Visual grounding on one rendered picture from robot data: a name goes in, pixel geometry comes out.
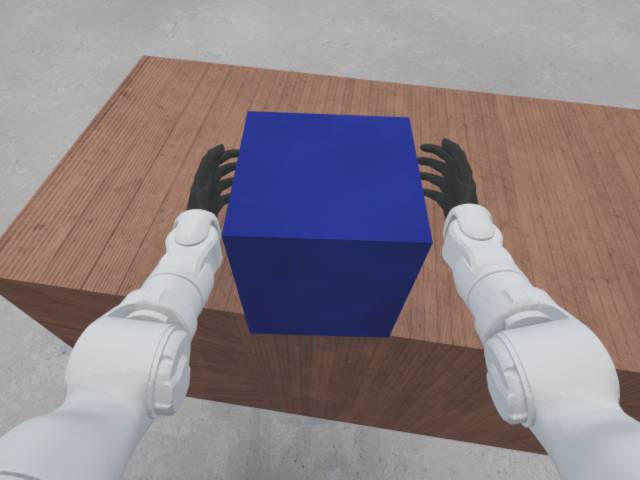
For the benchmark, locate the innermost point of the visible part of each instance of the pedestal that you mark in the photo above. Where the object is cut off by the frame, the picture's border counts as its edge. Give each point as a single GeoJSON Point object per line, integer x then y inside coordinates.
{"type": "Point", "coordinates": [560, 179]}

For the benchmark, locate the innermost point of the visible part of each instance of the left robot forearm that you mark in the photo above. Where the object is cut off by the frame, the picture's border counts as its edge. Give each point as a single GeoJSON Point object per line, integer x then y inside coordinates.
{"type": "Point", "coordinates": [178, 288]}

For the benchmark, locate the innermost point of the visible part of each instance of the right robot upper arm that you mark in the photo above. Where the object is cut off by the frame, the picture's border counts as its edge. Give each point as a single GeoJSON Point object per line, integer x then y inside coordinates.
{"type": "Point", "coordinates": [554, 378]}

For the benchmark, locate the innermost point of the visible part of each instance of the robot left hand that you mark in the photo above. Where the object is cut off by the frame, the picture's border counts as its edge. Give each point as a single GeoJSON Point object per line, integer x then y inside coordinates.
{"type": "Point", "coordinates": [206, 188]}

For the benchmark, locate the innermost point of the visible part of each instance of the carton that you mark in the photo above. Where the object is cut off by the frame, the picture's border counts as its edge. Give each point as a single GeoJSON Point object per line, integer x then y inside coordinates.
{"type": "Point", "coordinates": [326, 227]}

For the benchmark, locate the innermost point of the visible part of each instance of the left robot upper arm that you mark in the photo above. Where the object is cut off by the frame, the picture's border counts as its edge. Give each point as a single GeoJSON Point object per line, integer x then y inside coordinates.
{"type": "Point", "coordinates": [125, 374]}

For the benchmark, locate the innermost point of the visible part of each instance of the right robot forearm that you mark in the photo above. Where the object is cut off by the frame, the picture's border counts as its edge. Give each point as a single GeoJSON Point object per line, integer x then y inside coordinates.
{"type": "Point", "coordinates": [494, 289]}

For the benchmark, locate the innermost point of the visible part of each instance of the robot right hand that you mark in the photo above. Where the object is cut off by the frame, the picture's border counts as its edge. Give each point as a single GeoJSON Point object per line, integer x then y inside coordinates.
{"type": "Point", "coordinates": [457, 185]}

